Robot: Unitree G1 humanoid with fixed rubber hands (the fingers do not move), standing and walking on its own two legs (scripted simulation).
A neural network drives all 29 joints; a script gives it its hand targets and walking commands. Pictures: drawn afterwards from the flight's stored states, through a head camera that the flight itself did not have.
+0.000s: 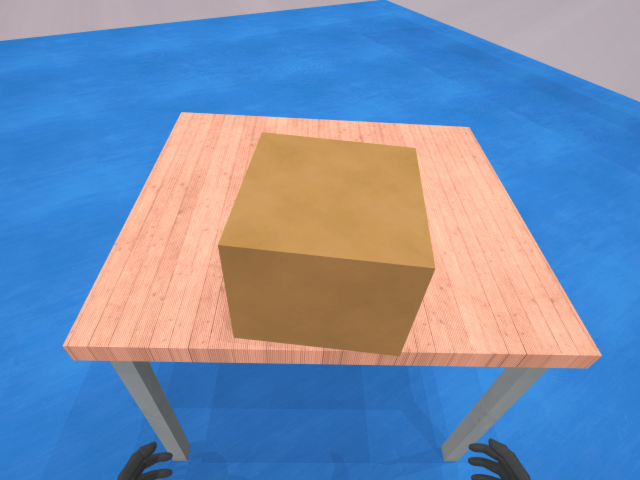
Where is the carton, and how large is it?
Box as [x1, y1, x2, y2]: [218, 132, 435, 355]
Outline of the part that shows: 262,132 218,243 234,337 399,355 435,268 415,148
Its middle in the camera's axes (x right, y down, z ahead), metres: +0.01 +0.00 +0.67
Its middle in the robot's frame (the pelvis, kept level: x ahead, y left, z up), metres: +0.52 +0.01 +0.01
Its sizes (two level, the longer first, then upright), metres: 0.287 0.275 0.218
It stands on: a table, 0.68 m high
